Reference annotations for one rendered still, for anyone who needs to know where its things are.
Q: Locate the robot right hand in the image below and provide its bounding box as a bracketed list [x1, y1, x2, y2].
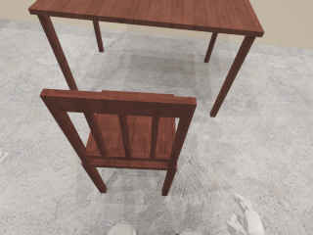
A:
[227, 193, 265, 235]

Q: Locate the chair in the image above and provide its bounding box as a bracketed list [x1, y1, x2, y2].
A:
[39, 88, 197, 196]

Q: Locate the table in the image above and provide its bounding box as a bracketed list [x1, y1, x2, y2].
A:
[28, 0, 265, 118]

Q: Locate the left robot thigh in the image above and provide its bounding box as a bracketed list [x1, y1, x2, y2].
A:
[108, 223, 136, 235]

